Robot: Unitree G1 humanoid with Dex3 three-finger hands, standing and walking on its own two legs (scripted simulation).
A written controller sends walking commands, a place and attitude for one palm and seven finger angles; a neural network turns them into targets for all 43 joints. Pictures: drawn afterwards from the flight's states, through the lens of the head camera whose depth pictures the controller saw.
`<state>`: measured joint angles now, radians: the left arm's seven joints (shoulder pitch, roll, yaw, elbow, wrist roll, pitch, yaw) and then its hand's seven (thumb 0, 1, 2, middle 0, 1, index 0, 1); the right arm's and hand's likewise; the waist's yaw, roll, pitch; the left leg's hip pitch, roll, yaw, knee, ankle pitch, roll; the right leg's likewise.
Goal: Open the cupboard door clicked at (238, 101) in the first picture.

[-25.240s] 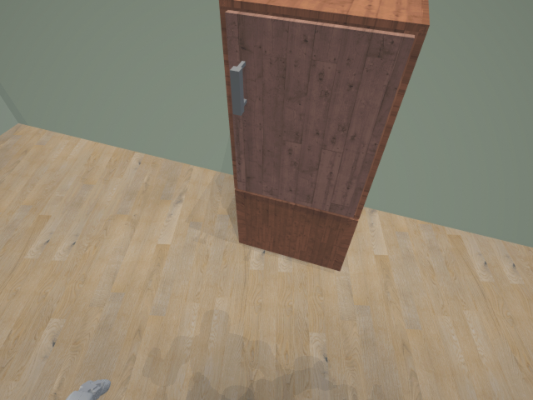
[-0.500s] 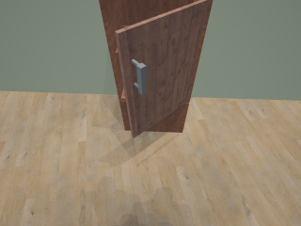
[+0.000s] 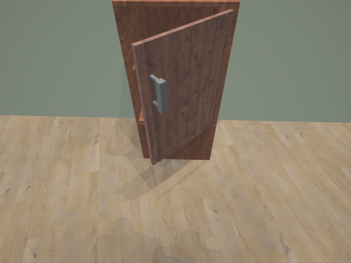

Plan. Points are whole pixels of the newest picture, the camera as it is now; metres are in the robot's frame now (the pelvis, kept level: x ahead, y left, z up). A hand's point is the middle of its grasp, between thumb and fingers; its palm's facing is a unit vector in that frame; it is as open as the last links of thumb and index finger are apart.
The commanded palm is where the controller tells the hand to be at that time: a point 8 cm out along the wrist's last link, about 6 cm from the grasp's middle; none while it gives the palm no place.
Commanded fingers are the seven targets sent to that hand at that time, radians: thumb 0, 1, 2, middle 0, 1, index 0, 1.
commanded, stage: let the arm hang, fingers relaxed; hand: left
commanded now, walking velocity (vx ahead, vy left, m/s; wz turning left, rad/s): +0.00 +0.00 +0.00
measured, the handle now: (157, 93) +0.62 +0.09 +0.04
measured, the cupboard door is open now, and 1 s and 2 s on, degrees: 43 43 43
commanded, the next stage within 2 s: look to check the result in 0.08 s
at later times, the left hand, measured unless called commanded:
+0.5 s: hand out of the picture -0.02 +0.15 -0.17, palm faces +0.05 -0.98 -0.20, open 7.4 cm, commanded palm none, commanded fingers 0.00 0.90 0.90 -0.20 -0.30 -0.20 -0.30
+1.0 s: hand out of the picture +0.00 +0.15 -0.18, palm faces +0.03 -0.98 -0.19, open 7.4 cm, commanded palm none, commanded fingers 0.00 0.90 0.90 -0.20 -0.30 -0.20 -0.30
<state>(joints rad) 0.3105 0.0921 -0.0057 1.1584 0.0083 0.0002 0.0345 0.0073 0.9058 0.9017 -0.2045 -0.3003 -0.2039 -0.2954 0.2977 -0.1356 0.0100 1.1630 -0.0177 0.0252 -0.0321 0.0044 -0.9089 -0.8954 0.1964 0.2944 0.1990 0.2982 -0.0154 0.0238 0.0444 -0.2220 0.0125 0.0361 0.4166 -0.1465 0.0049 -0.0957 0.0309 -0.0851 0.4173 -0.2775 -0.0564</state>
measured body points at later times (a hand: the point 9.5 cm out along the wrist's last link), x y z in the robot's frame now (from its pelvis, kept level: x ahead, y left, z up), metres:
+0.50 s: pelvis +0.01 -0.01 +0.00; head +0.02 -0.02 +0.45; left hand -0.02 +0.21 -0.16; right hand -0.01 -0.21 -0.17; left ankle +0.05 +0.12 -0.74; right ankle -0.03 -0.08 -0.74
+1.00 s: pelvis +0.02 -0.01 -0.01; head +0.04 -0.02 +0.44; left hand +0.00 +0.21 -0.16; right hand +0.01 -0.23 -0.17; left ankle +0.05 +0.12 -0.74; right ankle -0.03 -0.08 -0.74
